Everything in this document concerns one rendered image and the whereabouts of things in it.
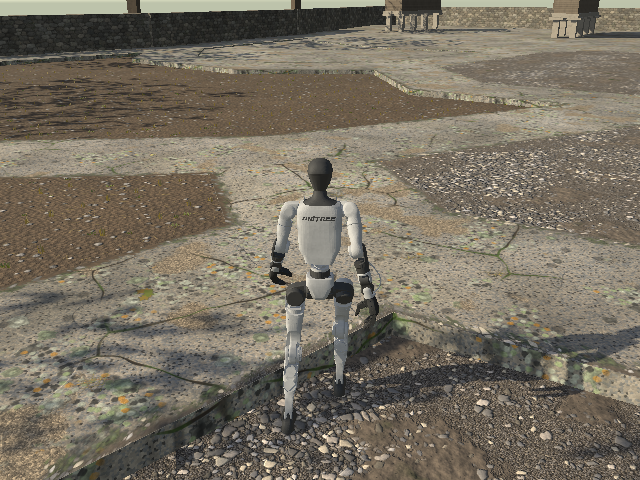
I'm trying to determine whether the humanoid robot head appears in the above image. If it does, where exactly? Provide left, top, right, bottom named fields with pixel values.
left=303, top=158, right=337, bottom=206

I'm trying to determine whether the robot right hand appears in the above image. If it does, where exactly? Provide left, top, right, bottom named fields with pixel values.
left=355, top=296, right=379, bottom=330

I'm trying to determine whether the robot left forearm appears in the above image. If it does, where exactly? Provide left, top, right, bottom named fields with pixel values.
left=270, top=238, right=285, bottom=272

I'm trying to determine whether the robot left hand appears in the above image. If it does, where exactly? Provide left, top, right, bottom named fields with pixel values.
left=269, top=267, right=292, bottom=285

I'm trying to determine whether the robot right forearm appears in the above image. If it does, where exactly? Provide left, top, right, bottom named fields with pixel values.
left=354, top=243, right=376, bottom=299

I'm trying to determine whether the robot right upper arm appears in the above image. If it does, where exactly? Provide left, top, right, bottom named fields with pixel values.
left=340, top=201, right=364, bottom=259

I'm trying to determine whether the robot left upper arm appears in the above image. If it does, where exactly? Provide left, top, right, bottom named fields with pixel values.
left=274, top=201, right=299, bottom=254

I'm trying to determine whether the robot left thigh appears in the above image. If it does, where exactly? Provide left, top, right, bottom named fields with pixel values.
left=285, top=281, right=306, bottom=364

